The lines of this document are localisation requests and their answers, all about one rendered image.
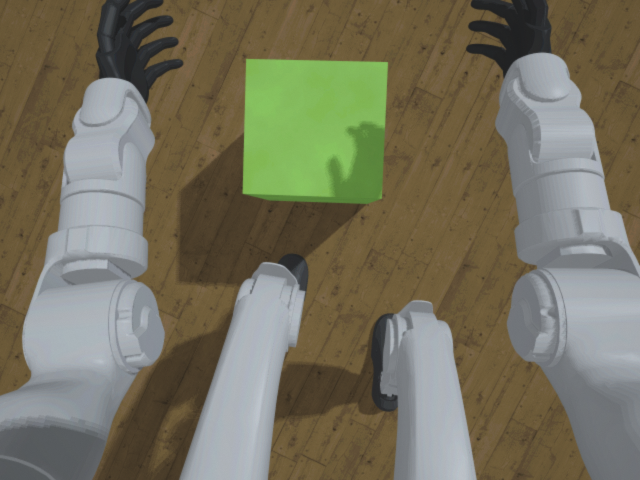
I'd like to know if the robot left hand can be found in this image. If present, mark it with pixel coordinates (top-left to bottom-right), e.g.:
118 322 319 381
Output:
96 0 183 104

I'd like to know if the robot right hand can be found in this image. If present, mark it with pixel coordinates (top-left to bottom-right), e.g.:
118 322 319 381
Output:
466 0 552 78

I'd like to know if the robot left forearm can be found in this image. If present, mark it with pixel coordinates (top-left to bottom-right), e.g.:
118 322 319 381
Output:
22 78 155 371

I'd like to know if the robot right forearm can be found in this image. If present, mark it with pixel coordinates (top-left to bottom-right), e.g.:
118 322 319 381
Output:
495 53 640 278

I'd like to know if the right robot upper arm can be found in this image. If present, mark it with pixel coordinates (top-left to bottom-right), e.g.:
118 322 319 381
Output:
507 268 640 480

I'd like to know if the right robot shin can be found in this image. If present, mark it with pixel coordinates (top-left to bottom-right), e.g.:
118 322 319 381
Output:
380 300 453 395

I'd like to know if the left robot upper arm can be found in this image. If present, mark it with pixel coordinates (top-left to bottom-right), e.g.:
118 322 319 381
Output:
0 279 165 480

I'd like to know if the left robot foot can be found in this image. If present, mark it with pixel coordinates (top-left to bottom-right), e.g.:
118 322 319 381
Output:
278 254 308 301

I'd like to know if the carton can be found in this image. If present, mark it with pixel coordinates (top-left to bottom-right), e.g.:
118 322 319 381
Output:
243 59 388 204

